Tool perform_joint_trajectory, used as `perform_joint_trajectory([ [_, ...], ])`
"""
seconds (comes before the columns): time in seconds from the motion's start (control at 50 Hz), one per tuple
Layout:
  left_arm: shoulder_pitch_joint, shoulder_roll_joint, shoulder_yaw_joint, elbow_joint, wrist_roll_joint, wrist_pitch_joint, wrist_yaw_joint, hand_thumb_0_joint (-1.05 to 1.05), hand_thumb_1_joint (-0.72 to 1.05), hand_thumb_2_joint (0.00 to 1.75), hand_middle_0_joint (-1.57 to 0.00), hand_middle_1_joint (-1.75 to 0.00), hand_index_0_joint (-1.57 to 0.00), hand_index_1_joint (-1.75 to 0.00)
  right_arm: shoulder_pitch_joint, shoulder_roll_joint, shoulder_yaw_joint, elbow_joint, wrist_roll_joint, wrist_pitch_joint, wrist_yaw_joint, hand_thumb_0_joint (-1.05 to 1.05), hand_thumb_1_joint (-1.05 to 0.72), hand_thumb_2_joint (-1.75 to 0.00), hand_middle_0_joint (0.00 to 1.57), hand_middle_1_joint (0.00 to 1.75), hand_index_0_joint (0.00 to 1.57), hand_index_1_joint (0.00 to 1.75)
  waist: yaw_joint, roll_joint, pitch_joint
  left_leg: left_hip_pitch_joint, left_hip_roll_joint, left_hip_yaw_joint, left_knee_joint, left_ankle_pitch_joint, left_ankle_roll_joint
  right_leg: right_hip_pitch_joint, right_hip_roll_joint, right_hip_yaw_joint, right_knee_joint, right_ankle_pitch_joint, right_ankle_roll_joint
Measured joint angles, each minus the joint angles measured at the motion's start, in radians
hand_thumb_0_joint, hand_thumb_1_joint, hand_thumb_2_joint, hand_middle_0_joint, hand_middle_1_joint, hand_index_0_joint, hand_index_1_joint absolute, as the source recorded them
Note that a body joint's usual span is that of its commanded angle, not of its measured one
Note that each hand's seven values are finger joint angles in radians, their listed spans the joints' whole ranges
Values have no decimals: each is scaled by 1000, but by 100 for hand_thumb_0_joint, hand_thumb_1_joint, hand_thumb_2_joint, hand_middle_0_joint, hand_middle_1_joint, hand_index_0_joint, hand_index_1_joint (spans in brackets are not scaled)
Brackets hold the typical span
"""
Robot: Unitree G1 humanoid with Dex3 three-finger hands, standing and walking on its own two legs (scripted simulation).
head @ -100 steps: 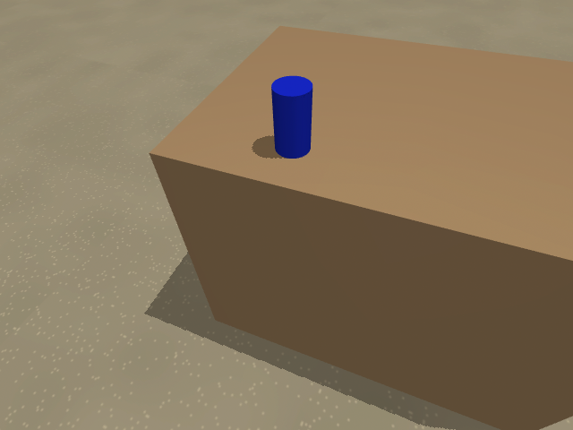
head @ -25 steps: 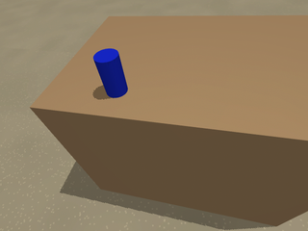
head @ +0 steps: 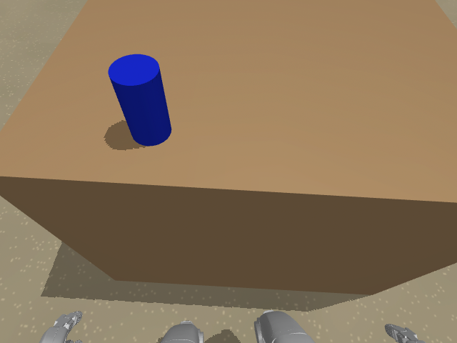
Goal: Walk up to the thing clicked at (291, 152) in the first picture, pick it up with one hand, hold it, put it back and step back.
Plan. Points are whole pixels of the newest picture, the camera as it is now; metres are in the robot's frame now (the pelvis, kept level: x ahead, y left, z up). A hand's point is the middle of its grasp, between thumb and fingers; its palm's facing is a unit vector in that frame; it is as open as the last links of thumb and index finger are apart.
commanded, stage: walk up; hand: left
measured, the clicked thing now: (143, 103) +0.48 +0.17 +0.12
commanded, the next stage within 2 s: stand in 1.90 s
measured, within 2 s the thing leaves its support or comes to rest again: neither
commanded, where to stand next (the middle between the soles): +0.04 -0.01 m, yaw -4 degrees
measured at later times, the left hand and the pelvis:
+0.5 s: hand out of the picture +0.09 +0.25 -0.14, palm faces -0.14 -0.92 -0.37, open 7.4 cm; pelvis -0.04 +0.00 +0.00, yaw -7 degrees
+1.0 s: hand out of the picture +0.09 +0.24 -0.13, palm faces -0.10 -0.94 -0.33, open 7.4 cm; pelvis -0.02 +0.00 +0.02, yaw -6 degrees
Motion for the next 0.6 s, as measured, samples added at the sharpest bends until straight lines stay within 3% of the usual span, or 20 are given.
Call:
perform_joint_trajectory([
  [0.18,5,-15,11,10,21,3,-39,0,90,90,-20,-30,-20,-30,27,-54,4,-30,-3,-22,-10,0,-90,-90,20,30,20,30,-5,27,-13,-21,33,64,23,-2,5,132,-50,-71,-302,37,9],
  [0.22,14,-19,17,20,28,-4,-43,0,90,90,-20,-30,-20,-30,30,-68,3,-25,-1,-14,-9,0,-90,-90,20,30,20,30,-2,44,-22,-38,53,70,65,-19,-5,186,-45,-93,-429,132,0],
  [0.26,18,-41,20,36,38,-11,-45,0,90,90,-20,-30,-20,-30,28,-80,-2,-6,6,-1,-13,0,-90,-90,20,30,20,30,-13,91,-16,-45,78,30,103,-31,-7,207,-13,-118,-443,156,2],
  [0.3,42,-44,12,39,42,-14,-50,0,90,90,-20,-30,-20,-30,33,-70,1,19,8,11,-19,1,-90,-90,20,30,20,30,2,75,-43,-50,38,-1,156,-154,-1,196,-22,-97,-427,149,-5],
  [0.34,60,-51,6,50,41,-12,-53,0,90,90,-20,-30,-20,-30,36,-67,4,40,11,10,-17,1,-90,-90,20,30,20,30,12,58,-65,-37,6,-15,190,-209,3,190,-36,-71,-429,154,-6],
  [0.4,62,-68,-1,64,42,-13,-54,0,90,90,-20,-30,-20,-30,45,-72,5,61,15,-6,-15,1,-90,-90,20,30,20,30,7,63,-85,3,-4,-27,152,-173,7,187,-45,-68,-453,173,4],
  [0.44,55,-71,-4,64,42,-13,-57,1,90,90,-20,-30,-20,-30,54,-73,9,77,15,-20,-15,1,-90,-90,20,30,20,30,8,60,-94,60,-7,-22,40,-128,7,176,-49,-68,-452,177,11],
  [0.5,28,-57,2,73,30,-3,-58,1,90,90,-20,-30,-20,-30,58,-41,16,110,2,-46,-20,1,-90,-90,20,30,20,30,17,-4,-84,115,-47,7,-69,-27,-21,160,-86,-37,-417,174,17],
  [0.56,11,-59,1,95,23,1,-56,1,90,90,-20,-30,-20,-30,77,-30,32,124,-5,-61,-12,1,-90,-90,20,30,20,30,9,3,-97,117,-27,-8,-76,-23,-20,162,-72,-66,-421,101,0],
  [0.6,7,-51,4,108,22,-7,-60,1,90,90,-20,-30,-20,-30,78,-24,41,136,-6,-61,-9,1,-90,-90,20,30,20,30,15,0,-103,123,-11,-6,-81,-21,-29,185,-74,-77,-486,159,-5],
])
